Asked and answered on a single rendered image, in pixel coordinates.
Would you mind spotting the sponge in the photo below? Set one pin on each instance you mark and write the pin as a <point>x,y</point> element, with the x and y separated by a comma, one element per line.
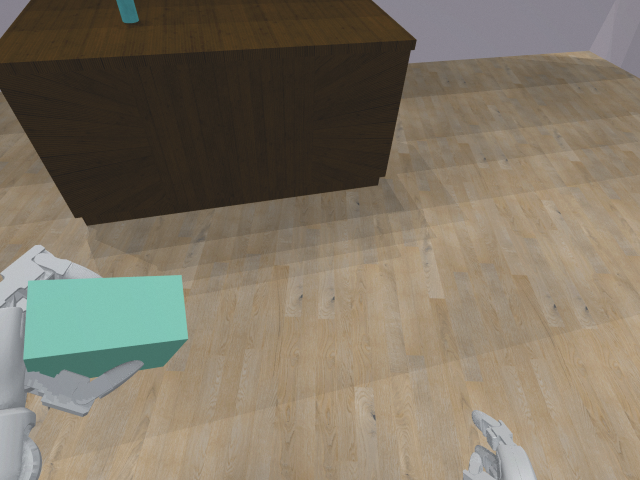
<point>89,326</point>

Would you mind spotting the left robot hand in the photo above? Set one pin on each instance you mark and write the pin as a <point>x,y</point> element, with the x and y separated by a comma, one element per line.
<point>68,391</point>

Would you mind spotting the left robot forearm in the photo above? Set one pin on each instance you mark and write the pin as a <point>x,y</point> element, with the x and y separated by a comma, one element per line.
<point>20,457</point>

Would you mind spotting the right robot hand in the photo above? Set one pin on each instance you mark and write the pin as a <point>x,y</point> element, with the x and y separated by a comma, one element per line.
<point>510,462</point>

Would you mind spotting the table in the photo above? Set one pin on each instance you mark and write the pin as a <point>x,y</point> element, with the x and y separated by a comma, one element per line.
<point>204,103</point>

